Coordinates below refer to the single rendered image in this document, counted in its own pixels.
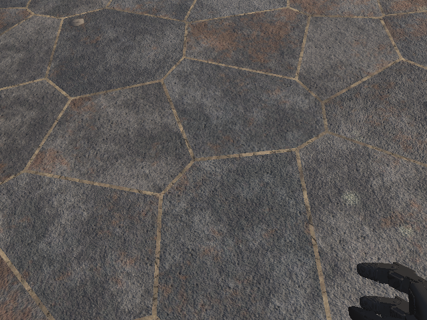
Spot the robot right hand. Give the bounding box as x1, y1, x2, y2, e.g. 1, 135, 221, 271
348, 262, 427, 320

